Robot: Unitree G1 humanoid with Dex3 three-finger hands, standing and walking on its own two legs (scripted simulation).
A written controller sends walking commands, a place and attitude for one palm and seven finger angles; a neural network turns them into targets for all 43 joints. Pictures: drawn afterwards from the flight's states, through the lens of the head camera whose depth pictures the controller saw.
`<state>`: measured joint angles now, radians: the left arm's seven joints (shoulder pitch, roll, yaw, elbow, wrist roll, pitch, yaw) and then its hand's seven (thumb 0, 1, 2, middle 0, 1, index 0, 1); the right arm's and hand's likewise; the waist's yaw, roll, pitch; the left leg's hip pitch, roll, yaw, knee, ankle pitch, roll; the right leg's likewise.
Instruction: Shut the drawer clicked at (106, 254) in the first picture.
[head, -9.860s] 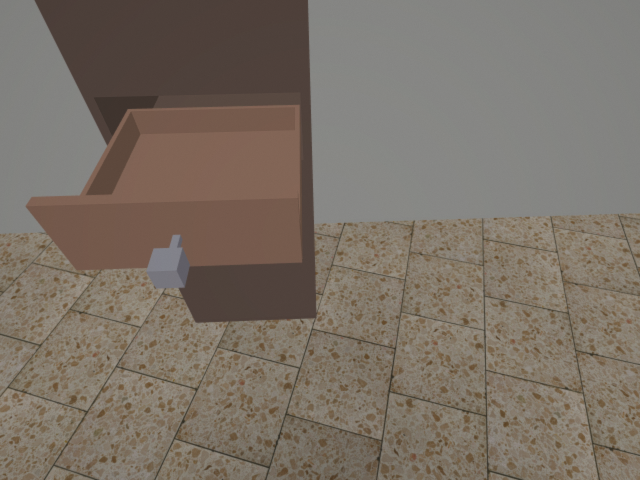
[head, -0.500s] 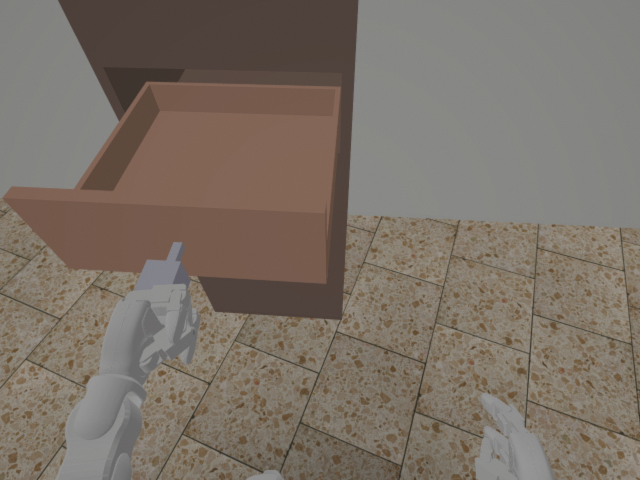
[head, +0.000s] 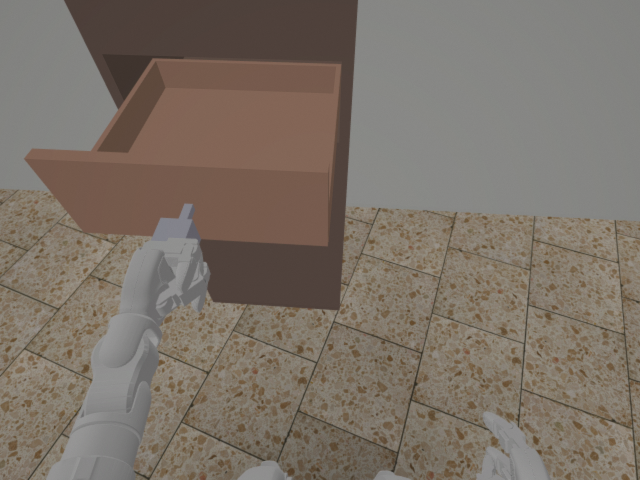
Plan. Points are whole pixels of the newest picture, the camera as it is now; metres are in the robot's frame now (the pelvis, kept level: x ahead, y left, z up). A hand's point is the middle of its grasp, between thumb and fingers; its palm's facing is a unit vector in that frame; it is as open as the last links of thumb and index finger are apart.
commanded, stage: push the drawer shut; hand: left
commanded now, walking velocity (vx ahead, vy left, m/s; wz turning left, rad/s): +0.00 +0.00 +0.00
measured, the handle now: (181, 229) +0.42 +0.20 +0.07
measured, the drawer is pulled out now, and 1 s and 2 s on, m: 0.25 0.13 0.00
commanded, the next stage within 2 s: none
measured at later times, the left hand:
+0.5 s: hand (215, 236) +0.41 +0.16 +0.06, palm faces -0.07 -1.00 -0.05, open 3.5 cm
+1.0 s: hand (224, 204) +0.47 +0.15 +0.06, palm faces -0.08 -1.00 -0.04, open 3.5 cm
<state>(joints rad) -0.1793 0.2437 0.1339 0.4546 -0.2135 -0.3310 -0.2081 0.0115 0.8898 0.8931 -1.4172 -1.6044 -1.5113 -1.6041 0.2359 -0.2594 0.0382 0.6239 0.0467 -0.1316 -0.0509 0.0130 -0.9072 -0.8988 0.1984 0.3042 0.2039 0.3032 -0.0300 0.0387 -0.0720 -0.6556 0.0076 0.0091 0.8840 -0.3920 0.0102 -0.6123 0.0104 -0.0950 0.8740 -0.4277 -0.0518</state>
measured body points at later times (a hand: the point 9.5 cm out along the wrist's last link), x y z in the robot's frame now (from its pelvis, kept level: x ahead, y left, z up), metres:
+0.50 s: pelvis +0.00 +0.01 +0.00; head +0.06 +0.01 +0.44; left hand +0.41 +0.21 +0.07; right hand +0.08 -0.24 -0.12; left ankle +0.03 +0.11 -0.69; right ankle +0.01 -0.09 -0.69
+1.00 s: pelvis -0.01 +0.02 -0.01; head +0.08 +0.02 +0.43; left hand +0.46 +0.21 +0.07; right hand +0.04 -0.25 -0.13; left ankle +0.03 +0.11 -0.69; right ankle +0.01 -0.09 -0.69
